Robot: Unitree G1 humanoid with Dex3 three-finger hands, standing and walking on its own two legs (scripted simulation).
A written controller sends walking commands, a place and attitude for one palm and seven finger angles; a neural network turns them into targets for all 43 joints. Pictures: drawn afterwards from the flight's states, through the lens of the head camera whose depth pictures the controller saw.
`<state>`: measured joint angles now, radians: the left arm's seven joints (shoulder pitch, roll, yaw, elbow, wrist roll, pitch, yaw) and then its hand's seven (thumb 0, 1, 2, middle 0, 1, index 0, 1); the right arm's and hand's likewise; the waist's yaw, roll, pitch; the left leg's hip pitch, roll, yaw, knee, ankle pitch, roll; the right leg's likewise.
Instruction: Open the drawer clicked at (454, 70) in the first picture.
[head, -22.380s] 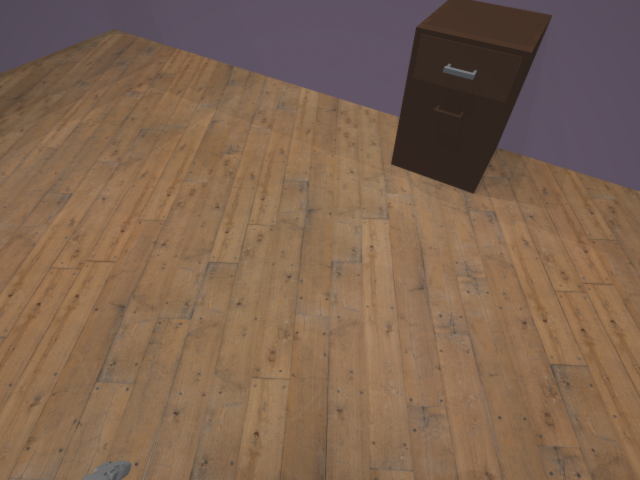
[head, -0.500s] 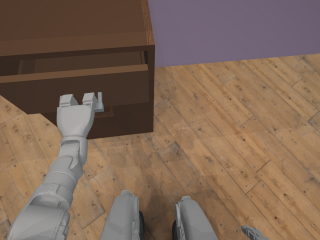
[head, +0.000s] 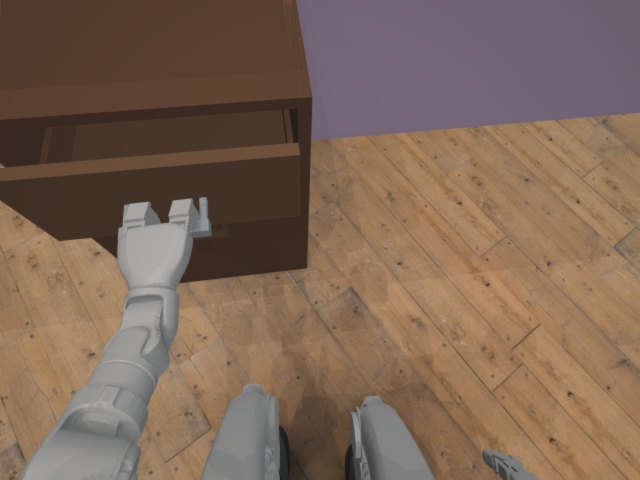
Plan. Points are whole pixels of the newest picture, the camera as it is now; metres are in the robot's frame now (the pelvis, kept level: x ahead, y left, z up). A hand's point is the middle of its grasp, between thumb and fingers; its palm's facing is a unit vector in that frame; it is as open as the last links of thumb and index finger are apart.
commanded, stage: pull the drawer open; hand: left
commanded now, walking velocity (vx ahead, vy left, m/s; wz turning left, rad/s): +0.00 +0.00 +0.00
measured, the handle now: (166, 220) +0.45 +0.23 -0.07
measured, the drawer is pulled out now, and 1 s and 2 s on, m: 0.07 0.10 0.13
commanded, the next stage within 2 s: none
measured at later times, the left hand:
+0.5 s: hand (172, 276) +0.38 +0.21 -0.09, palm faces -0.05 -0.06 -1.00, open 5.8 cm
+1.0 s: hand (172, 285) +0.36 +0.21 -0.09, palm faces -0.05 -0.07 -1.00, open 5.8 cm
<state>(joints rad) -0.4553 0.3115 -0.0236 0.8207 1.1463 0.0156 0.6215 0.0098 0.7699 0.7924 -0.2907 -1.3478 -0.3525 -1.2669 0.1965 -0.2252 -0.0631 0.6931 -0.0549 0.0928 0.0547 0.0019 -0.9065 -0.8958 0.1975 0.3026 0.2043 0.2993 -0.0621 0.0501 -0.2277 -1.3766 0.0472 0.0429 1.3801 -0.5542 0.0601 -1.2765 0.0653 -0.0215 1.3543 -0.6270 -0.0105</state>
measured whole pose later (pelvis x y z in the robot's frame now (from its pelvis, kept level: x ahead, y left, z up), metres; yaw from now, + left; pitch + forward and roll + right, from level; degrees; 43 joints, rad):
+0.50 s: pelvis +0.00 +0.00 +0.00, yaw +1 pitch +31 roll -3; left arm -0.42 0.28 -0.05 0.80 1.15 0.04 0.63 0.01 0.76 0.79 -0.30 -1.35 -0.35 -1.27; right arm 0.18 -0.22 -0.06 0.69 -0.06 0.09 0.05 0.00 -0.91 -0.90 0.20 0.30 0.20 0.30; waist -0.04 0.05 -0.23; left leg -1.36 0.04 0.04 1.37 -0.55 0.05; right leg -1.26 0.06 -0.03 1.35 -0.63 -0.02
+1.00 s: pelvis +0.00 -0.01 +0.00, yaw +1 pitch +31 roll -3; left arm -0.32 0.28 -0.05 0.71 1.15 0.04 0.63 0.01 0.77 0.78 -0.30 -1.34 -0.35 -1.26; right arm 0.17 -0.22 -0.06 0.67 -0.06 0.08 0.05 0.00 -0.91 -0.90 0.20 0.30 0.20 0.30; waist -0.04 0.04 -0.24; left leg -1.34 0.04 0.04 1.37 -0.56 0.05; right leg -1.25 0.06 -0.02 1.35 -0.63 -0.02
